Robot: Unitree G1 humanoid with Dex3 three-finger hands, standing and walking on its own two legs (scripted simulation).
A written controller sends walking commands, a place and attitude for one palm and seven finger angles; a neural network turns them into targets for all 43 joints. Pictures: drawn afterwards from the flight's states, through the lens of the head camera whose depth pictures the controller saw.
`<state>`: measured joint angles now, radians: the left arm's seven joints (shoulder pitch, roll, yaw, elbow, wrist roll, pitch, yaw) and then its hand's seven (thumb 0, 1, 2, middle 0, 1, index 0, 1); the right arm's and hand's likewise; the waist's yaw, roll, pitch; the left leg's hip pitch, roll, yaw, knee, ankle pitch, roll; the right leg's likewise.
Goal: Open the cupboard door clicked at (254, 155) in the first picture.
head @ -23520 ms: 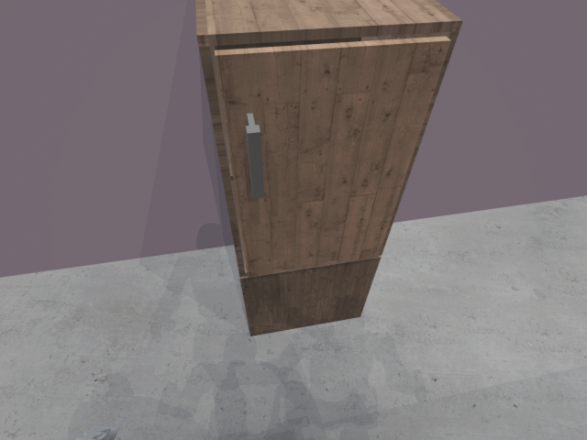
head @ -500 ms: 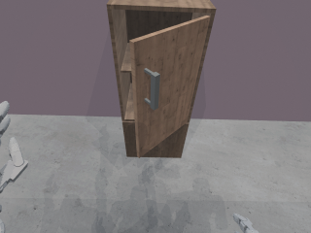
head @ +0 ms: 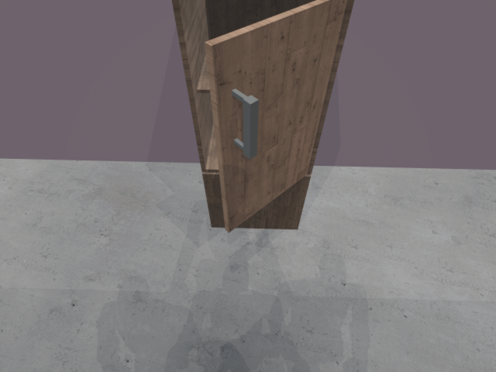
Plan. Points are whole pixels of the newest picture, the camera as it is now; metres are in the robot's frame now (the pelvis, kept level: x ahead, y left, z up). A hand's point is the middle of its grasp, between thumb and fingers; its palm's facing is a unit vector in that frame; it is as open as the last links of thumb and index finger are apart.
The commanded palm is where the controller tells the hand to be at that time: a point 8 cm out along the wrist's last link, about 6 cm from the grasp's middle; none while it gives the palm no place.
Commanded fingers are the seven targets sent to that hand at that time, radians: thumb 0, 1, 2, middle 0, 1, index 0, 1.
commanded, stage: let the arm hang, fingers relaxed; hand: left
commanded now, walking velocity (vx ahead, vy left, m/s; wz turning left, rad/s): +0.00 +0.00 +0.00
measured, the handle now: (244, 124) +0.56 +0.04 +0.07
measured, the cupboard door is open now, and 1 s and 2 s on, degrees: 43 43 43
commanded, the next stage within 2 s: look to check the result in 0.60 s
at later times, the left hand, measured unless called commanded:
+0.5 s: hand out of the picture +0.00 +0.16 -0.18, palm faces +0.03 -0.99 -0.16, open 7.3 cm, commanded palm none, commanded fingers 0.00 0.90 0.90 -0.20 -0.30 -0.20 -0.30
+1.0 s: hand out of the picture +0.00 +0.18 -0.17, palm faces +0.02 -0.98 -0.20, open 7.3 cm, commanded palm none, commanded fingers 0.00 0.90 0.90 -0.20 -0.30 -0.20 -0.30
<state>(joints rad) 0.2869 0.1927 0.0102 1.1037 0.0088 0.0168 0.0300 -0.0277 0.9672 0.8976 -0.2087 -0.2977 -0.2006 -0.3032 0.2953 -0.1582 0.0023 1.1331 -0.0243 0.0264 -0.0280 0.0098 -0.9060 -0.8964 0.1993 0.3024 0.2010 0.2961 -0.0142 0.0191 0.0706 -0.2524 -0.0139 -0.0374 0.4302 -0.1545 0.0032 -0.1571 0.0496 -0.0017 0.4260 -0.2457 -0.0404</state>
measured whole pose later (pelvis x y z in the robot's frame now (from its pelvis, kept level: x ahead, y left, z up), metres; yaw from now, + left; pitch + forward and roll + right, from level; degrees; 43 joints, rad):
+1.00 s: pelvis +0.02 +0.01 +0.00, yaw +0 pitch -2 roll +0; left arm 0.29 0.14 0.00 1.15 0.01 -0.01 0.04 0.00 0.91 0.90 -0.20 -0.30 -0.20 -0.30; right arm 0.27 -0.14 0.00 1.16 -0.02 0.01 -0.04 0.01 -0.91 -0.90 0.20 0.30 0.20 0.30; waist -0.01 0.01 0.05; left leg -0.21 -0.03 -0.02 0.40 -0.17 0.02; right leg -0.12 0.03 0.01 0.41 -0.27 -0.03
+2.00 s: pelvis +0.02 -0.02 +0.00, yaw -20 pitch +1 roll +3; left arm 0.28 0.19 0.07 0.96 0.02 0.03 0.02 0.00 0.91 0.90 -0.21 -0.30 -0.20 -0.30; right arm 0.07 -0.22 -0.07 0.94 -0.02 0.06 -0.04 0.01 -0.91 -0.90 0.20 0.30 0.20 0.30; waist 0.04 -0.01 0.10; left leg -0.49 0.02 -0.03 1.09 -0.40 -0.06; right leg -0.22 0.09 0.15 0.47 -0.25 -0.08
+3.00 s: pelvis +0.07 +0.02 -0.01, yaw -57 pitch +0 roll -1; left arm 0.14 0.24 0.07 0.89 0.03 0.08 -0.02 0.00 0.91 0.90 -0.21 -0.30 -0.20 -0.30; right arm 0.26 -0.20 -0.02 0.89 -0.04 0.00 -0.03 0.01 -0.91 -0.90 0.20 0.30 0.20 0.30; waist -0.02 -0.04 0.09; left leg -0.33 0.08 0.09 0.63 -0.30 0.00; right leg -0.46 0.03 0.05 0.97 -0.48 0.03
